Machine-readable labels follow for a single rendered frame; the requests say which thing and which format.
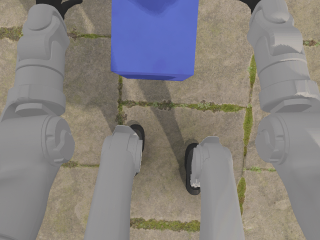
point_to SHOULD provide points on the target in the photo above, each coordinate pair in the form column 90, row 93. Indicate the left robot upper arm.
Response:
column 32, row 150

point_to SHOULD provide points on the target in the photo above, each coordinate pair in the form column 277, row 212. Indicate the robot left foot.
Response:
column 141, row 134

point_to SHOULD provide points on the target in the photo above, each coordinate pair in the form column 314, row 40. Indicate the left robot forearm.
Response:
column 40, row 66

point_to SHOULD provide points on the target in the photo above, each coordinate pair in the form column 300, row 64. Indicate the robot right hand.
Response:
column 251, row 4

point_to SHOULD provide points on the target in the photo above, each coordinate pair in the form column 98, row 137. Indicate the robot left hand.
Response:
column 61, row 7

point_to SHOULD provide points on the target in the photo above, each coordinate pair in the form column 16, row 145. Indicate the carton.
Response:
column 154, row 39

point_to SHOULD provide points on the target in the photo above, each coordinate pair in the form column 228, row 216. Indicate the right robot upper arm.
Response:
column 290, row 141

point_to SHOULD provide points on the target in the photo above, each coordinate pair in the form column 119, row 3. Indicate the right robot forearm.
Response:
column 281, row 62

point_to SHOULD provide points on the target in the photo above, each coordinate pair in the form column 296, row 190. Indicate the robot right thigh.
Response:
column 220, row 209

